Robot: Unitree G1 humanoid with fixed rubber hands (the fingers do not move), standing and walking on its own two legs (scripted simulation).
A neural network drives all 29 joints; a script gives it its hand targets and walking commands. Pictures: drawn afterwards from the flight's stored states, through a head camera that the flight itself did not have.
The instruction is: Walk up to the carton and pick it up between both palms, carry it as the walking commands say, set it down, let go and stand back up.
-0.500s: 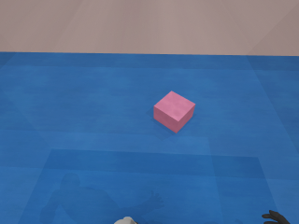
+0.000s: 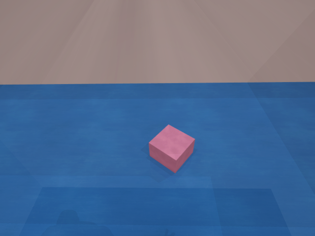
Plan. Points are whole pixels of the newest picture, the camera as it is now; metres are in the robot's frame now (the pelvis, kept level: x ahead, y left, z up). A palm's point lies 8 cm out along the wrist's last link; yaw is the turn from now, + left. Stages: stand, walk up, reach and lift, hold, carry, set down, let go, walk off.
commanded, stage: walk up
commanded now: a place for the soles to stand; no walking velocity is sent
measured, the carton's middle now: (171, 147) +0.93 -0.06 -0.68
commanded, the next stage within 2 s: none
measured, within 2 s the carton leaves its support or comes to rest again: neither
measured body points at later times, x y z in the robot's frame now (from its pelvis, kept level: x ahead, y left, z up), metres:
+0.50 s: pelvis +0.15 -0.02 +0.01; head +0.15 -0.02 +0.46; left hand +0.25 +0.32 -0.08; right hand +0.21 -0.38 -0.06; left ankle +0.18 +0.12 -0.72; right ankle +0.25 -0.16 -0.70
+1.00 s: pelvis +0.30 -0.02 +0.01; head +0.32 +0.00 +0.46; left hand +0.35 +0.32 -0.10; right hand +0.39 -0.37 -0.06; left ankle +0.33 +0.08 -0.72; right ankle +0.33 -0.17 -0.67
